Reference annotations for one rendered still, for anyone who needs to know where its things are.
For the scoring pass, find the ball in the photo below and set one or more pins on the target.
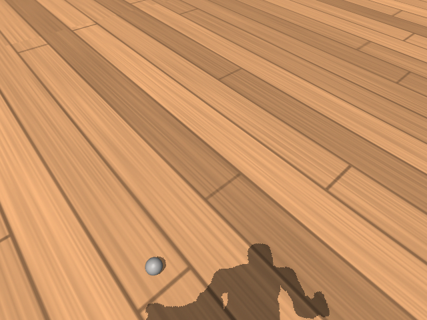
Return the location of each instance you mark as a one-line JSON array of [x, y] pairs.
[[153, 266]]

